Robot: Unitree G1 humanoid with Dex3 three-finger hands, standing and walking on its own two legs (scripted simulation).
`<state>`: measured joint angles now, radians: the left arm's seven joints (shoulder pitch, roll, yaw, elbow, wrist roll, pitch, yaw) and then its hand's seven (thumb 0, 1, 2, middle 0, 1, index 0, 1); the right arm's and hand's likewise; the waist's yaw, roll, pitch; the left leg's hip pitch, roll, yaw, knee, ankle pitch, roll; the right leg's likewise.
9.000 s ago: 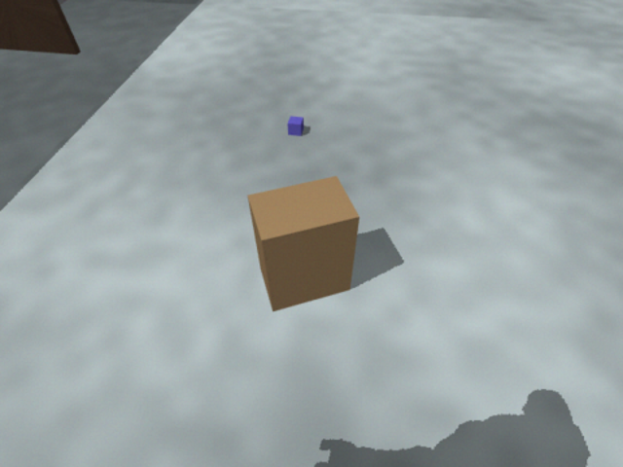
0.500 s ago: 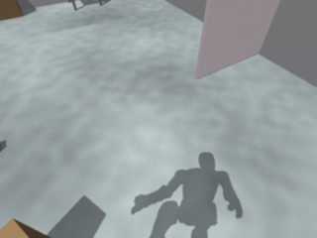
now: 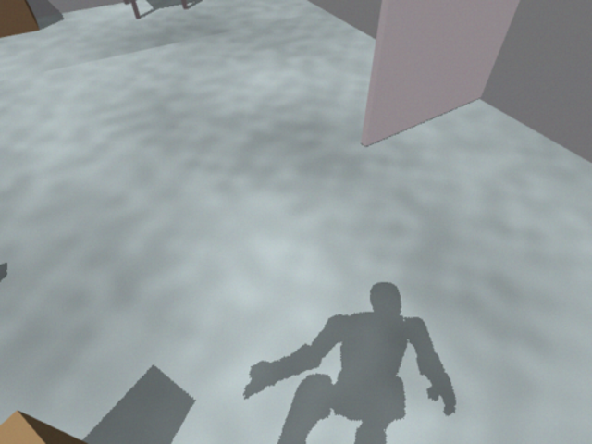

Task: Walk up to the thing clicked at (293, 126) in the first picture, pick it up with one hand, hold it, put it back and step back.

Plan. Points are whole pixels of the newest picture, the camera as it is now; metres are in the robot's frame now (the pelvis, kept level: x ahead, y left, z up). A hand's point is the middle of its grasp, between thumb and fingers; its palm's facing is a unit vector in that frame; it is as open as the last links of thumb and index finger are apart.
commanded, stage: stand
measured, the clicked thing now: out of the picture +0.81 +1.31 -0.74
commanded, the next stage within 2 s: walk up in 1.84 s
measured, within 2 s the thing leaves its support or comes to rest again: neither
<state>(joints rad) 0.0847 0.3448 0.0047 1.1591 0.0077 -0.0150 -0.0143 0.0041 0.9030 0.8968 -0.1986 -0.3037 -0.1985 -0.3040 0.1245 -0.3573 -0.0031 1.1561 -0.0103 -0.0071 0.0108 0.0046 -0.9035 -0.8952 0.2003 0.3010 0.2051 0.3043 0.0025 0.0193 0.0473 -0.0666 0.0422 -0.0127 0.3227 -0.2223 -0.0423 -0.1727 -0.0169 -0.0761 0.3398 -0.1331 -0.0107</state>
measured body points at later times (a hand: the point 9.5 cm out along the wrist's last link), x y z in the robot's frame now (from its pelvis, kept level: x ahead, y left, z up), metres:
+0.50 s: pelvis +0.00 +0.00 +0.00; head +0.01 -0.01 +0.45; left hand +0.08 +0.30 -0.13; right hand +0.07 -0.30 -0.14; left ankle -0.03 +0.15 -0.75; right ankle +0.03 -0.11 -0.75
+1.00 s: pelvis +0.01 +0.00 +0.00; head +0.01 -0.01 +0.45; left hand +0.08 +0.30 -0.13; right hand +0.08 -0.30 -0.14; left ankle -0.03 +0.15 -0.75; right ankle +0.03 -0.11 -0.75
